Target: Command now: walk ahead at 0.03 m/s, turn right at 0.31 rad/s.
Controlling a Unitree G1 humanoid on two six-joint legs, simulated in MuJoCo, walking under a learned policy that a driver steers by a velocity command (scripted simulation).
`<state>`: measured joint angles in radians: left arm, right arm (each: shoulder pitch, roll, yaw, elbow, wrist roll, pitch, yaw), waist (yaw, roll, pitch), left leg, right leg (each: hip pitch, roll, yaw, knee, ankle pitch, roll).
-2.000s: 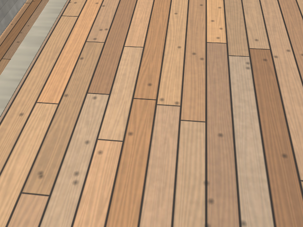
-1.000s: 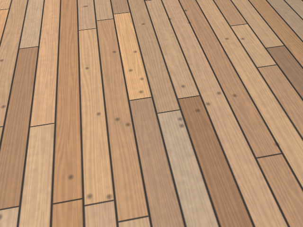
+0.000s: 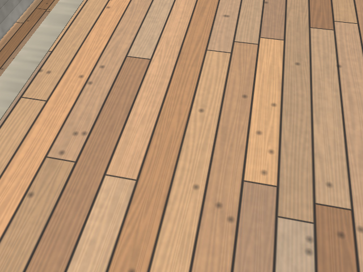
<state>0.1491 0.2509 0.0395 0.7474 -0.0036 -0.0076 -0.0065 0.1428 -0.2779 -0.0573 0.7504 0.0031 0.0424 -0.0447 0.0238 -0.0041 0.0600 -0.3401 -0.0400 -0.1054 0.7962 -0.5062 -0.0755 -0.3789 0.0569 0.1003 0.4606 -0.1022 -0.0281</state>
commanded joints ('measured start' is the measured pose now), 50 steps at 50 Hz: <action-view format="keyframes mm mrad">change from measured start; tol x32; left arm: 1 -45 194 66 -77 -10 9 22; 50 -101 194 63 -34 5 34 44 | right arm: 1 76 -78 -31 -24 5 -16 -8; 50 62 -109 -26 -29 18 -4 39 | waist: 1 -22 -161 -168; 9 -37 266 -88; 27 -29 172 -100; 30 -33 -324 -204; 50 -27 -100 -99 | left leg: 1 -2 -18 22 -65 74 -1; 9 170 424 -407 -566 361 325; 25 293 349 62 -419 770 281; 28 202 303 127 -267 674 188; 31 -255 86 90 344 -215 -5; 50 -20 101 144 -59 59 35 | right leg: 1 171 -199 312 -171 -48 -158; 7 -9 -115 289 -77 -239 -66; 14 -250 -2 21 742 -304 112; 26 -3 -68 -167 176 -239 76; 30 535 -418 324 -23 767 -215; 42 236 -322 46 -151 145 -221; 50 295 -377 4 -92 314 -216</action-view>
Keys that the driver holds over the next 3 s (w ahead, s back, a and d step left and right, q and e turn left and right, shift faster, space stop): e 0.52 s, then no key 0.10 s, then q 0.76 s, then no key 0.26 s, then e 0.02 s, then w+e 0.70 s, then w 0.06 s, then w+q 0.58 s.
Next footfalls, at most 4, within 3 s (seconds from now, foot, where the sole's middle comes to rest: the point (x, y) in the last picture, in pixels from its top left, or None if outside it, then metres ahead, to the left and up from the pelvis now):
0.14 left None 0.06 0.14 -0.77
0.58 right None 0.01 -0.12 -0.77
1.06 left None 0.04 0.11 -0.77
1.60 right None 0.07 -0.12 -0.77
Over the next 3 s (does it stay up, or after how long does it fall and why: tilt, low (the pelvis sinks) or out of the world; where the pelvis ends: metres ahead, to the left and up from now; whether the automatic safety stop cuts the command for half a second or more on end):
stays up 0.59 -0.14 -0.01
